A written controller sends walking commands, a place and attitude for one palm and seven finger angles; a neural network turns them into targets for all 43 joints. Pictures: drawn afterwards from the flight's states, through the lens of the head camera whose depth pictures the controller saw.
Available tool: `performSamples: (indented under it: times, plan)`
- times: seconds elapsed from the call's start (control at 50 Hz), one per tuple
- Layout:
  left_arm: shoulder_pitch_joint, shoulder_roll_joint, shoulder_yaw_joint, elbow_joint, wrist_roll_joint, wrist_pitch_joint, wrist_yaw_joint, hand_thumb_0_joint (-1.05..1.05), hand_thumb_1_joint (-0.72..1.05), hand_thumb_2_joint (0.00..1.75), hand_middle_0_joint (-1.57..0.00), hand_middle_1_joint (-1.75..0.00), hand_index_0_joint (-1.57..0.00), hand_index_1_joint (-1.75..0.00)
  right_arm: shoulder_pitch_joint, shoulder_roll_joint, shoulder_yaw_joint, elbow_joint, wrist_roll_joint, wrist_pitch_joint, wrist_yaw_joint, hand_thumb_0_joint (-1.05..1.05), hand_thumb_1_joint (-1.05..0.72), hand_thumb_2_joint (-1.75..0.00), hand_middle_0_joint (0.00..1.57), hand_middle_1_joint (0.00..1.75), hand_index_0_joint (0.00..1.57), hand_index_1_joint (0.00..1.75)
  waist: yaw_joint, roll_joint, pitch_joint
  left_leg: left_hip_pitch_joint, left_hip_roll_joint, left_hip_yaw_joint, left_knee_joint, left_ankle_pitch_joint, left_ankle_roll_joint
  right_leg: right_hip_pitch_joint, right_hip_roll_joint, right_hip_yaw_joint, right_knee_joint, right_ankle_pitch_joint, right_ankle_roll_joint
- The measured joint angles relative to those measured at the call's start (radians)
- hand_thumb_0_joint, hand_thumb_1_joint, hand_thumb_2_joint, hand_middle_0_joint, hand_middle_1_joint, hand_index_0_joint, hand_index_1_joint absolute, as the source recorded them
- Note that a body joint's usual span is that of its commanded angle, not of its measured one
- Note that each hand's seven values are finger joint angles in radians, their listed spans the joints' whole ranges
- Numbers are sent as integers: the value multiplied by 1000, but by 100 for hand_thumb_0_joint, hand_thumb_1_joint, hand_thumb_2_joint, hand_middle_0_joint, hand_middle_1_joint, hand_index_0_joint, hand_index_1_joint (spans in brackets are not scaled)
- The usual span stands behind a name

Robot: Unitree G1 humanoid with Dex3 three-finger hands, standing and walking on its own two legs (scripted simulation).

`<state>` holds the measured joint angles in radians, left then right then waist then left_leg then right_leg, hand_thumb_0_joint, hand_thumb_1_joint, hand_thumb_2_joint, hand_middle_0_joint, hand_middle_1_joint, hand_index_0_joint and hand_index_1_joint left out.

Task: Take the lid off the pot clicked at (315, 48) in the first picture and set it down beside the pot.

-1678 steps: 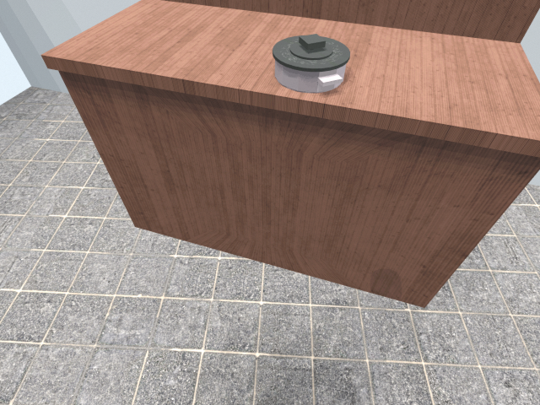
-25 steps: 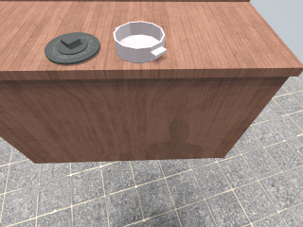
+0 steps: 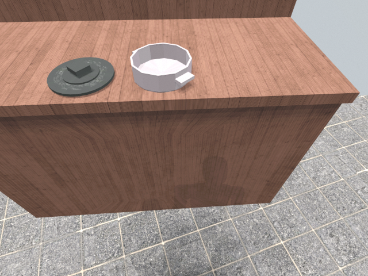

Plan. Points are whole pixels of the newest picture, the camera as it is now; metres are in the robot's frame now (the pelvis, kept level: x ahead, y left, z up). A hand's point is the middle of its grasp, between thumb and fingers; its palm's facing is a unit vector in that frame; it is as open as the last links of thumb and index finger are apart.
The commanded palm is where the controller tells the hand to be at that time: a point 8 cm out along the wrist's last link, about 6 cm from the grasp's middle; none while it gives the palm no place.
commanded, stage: let the arm hang, fingers relaxed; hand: left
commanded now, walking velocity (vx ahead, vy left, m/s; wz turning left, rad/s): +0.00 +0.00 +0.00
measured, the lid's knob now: (78, 67) +0.64 +0.34 +0.10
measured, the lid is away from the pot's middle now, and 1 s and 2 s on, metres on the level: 0.24 0.24 0.24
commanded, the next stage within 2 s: look to check the result in 0.04 s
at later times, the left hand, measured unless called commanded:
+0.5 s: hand out of the picture +0.02 +0.17 -0.18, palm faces +0.03 -0.98 -0.20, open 7.3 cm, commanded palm none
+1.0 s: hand out of the picture +0.01 +0.17 -0.18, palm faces +0.02 -0.98 -0.20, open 7.3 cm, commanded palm none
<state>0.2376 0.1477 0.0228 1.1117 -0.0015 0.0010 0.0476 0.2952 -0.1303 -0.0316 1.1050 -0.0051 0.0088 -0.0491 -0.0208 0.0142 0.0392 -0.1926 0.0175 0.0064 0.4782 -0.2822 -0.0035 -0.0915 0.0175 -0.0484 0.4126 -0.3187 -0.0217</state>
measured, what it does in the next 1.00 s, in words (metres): stands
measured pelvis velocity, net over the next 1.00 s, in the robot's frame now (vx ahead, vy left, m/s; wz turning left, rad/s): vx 0.01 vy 0.00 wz -0.01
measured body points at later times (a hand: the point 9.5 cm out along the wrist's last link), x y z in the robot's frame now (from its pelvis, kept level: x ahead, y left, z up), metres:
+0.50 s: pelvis +0.01 +0.00 +0.00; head +0.03 +0.00 +0.45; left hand +0.02 +0.23 -0.16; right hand -0.01 -0.21 -0.16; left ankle -0.02 +0.12 -0.74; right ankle -0.06 -0.10 -0.74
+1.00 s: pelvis +0.01 +0.00 +0.00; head +0.03 +0.00 +0.45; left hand +0.01 +0.22 -0.16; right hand -0.02 -0.20 -0.16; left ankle -0.02 +0.12 -0.74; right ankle -0.06 -0.10 -0.74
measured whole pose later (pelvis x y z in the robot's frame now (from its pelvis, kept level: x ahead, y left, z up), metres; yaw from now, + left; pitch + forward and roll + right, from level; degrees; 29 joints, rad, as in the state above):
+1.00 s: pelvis +0.01 +0.00 +0.00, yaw -1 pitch -1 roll +0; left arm 0.27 0.13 0.02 1.12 0.00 0.00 0.04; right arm 0.30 -0.11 -0.03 1.13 0.00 0.01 -0.05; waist -0.02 0.01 0.05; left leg -0.16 0.01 0.02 0.45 -0.28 0.00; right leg -0.07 0.01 -0.03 0.40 -0.32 -0.02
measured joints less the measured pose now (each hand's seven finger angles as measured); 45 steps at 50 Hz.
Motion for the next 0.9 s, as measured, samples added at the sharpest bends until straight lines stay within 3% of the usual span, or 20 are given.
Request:
performSamples:
  times: [0.9]
  plan:
    - [32,-14,-4,12,-1,2,-2,1,92,90,-20,-30,-20,-30,3,15,6,20,1,-3,-2,0,-91,-89,20,29,20,30,1,-3,8,33,-4,17,-23,-2,6,26,-6,16,-19,1,6]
